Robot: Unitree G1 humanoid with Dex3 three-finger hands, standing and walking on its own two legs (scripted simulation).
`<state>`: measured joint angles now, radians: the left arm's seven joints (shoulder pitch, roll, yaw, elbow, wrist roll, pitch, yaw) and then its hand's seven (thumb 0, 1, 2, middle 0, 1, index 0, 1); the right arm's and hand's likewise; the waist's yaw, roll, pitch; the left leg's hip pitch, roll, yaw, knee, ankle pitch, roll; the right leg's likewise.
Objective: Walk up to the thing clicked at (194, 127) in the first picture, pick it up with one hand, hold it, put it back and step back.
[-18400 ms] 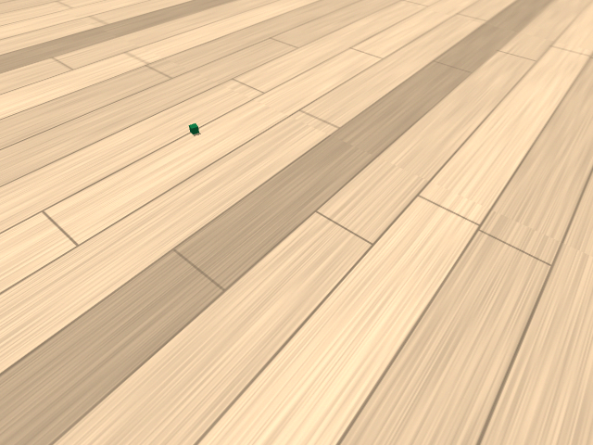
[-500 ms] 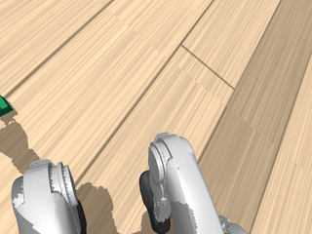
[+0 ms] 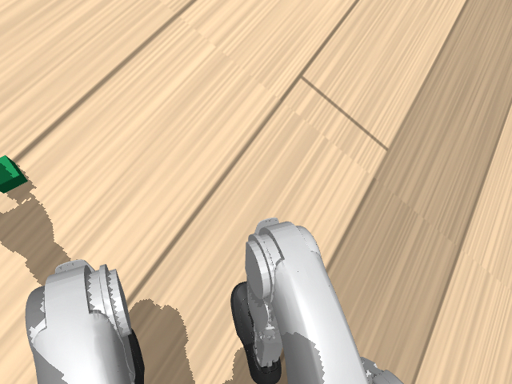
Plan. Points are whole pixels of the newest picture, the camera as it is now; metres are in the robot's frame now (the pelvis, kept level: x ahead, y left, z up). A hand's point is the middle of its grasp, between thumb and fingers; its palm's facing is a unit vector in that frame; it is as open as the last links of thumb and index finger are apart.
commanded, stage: approach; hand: left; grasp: from above
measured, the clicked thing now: (4, 174) +0.49 +0.32 -0.29
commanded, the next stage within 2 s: close in in 0.54 s
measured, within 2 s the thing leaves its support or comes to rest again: neither
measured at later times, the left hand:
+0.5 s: hand out of the picture +0.51 +0.29 -0.15, palm faces -0.35 -0.19 -0.92, open 12.8 cm
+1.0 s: hand out of the picture +0.48 +0.30 -0.20, palm faces -0.33 -0.22 -0.92, open 12.9 cm
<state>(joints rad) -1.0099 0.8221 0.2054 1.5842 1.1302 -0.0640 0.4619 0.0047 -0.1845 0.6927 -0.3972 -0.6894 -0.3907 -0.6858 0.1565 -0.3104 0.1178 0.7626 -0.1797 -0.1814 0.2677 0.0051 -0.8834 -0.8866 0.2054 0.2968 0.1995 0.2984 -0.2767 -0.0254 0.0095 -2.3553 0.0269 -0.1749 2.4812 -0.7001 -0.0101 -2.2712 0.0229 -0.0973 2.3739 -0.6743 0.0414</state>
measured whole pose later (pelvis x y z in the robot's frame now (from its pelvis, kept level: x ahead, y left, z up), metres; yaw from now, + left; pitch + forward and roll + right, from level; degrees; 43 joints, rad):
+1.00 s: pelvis +0.00 +0.00 +0.00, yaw -1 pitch +32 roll -10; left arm -1.17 0.85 0.17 1.74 1.12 0.01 0.59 0.00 -0.30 0.81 -0.30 -0.77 -0.29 -0.77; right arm 0.14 -0.32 0.17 0.74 -0.21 -0.24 0.28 0.00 -0.88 -0.89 0.20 0.30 0.20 0.30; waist -0.35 -0.06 0.06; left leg -2.37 0.03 -0.19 2.49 -0.70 -0.01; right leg -2.28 0.03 -0.11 2.37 -0.66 0.05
